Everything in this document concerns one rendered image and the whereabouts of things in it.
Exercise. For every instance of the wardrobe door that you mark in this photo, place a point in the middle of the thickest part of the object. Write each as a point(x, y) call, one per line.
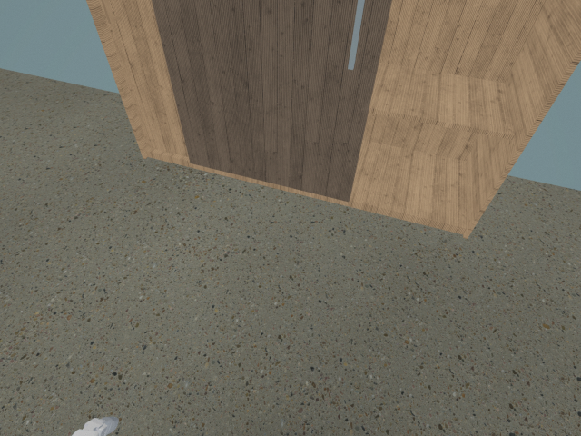
point(138, 44)
point(263, 89)

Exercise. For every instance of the left robot hand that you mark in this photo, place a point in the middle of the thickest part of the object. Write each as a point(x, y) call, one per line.
point(98, 427)

